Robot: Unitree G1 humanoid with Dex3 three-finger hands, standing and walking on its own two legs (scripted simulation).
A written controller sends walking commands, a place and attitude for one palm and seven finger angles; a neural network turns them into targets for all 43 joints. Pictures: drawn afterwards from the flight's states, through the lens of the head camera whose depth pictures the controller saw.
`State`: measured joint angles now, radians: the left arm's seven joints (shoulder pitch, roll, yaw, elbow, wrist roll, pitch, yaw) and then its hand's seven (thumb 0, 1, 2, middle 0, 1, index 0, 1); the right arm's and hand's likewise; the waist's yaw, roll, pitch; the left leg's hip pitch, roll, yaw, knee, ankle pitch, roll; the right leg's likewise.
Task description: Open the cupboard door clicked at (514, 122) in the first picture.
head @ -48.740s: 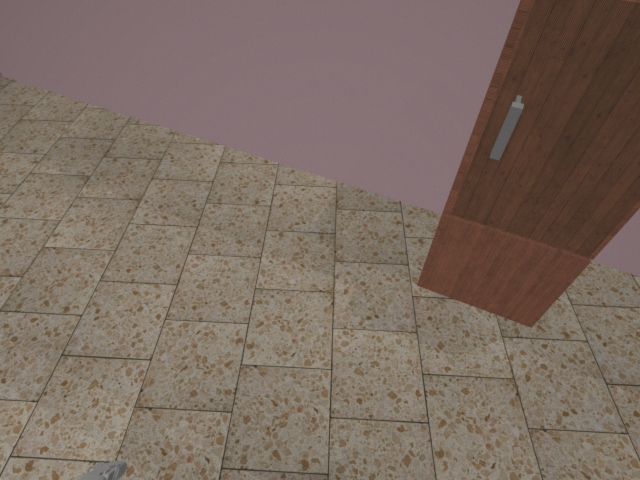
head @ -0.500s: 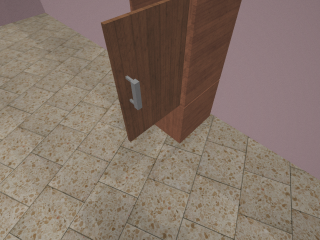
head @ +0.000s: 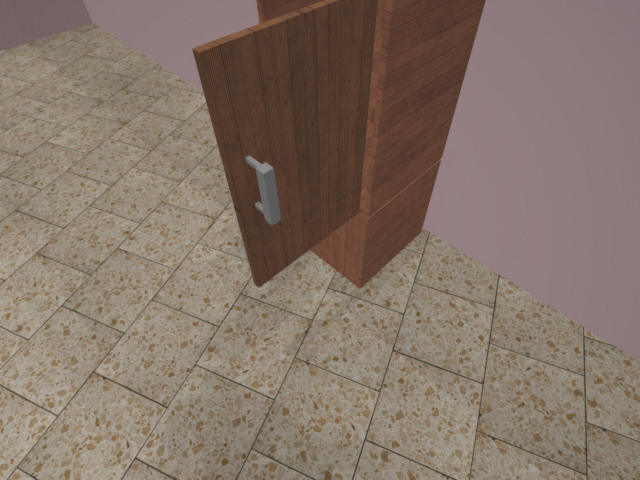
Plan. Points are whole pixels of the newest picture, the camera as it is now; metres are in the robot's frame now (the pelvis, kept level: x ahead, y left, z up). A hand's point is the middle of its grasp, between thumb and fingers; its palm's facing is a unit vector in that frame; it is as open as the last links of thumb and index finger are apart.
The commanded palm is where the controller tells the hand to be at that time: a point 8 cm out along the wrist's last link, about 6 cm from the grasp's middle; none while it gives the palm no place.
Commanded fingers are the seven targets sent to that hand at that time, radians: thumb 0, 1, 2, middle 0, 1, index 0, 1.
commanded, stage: stand and wait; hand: left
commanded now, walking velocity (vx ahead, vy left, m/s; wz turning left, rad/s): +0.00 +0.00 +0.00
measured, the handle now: (262, 190) +0.61 +0.15 -0.03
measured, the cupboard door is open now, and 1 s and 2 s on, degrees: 88 88 88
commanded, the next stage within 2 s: none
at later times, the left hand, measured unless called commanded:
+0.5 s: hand out of the picture +0.07 +0.23 -0.16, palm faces -0.02 -0.95 -0.33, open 7.4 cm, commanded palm none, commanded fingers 0.00 0.90 0.90 -0.20 -0.30 -0.20 -0.30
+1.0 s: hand out of the picture +0.07 +0.23 -0.16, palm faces -0.02 -0.95 -0.32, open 7.4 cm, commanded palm none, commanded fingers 0.00 0.90 0.90 -0.20 -0.30 -0.20 -0.30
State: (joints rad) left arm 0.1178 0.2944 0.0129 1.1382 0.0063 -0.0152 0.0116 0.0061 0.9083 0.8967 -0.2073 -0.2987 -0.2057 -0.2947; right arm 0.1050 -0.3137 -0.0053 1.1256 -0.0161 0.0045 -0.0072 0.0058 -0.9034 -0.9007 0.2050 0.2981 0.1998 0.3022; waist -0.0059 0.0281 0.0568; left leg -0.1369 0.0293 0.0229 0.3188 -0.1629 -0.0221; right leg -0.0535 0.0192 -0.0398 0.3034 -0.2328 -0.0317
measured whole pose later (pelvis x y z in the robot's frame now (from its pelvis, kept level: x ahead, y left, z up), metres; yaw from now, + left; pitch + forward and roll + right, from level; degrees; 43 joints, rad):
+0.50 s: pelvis +0.01 -0.01 +0.00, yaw +0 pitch -1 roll +0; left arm 0.14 0.29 0.01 1.13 0.00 -0.01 0.02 0.01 0.91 0.90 -0.21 -0.30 -0.21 -0.29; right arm 0.14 -0.30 0.00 1.14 -0.02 0.01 -0.01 0.01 -0.90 -0.90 0.20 0.30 0.20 0.30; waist -0.01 0.02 0.06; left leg -0.12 0.04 0.03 0.32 -0.18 -0.03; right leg -0.04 0.03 -0.03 0.29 -0.24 -0.04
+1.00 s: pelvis +0.01 +0.00 +0.00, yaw -1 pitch -1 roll +0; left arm 0.14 0.28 0.01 1.13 0.00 -0.02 0.02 0.01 0.91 0.90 -0.21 -0.30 -0.21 -0.29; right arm 0.13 -0.29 -0.01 1.13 -0.01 0.01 -0.01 0.01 -0.90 -0.90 0.20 0.30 0.20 0.30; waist -0.01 0.02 0.06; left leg -0.12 0.04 0.03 0.32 -0.18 -0.03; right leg -0.04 0.03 -0.03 0.29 -0.24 -0.04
